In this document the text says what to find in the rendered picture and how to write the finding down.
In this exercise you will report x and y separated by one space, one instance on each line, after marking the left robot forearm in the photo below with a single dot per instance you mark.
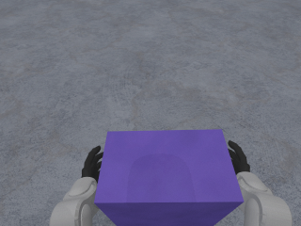
78 207

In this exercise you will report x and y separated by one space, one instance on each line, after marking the robot left hand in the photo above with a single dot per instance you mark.
91 165

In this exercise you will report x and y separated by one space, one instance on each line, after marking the right robot forearm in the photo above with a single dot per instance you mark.
260 206

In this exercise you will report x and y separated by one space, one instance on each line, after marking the robot right hand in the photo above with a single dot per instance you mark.
238 158

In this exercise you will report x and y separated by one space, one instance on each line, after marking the carton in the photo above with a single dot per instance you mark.
167 178

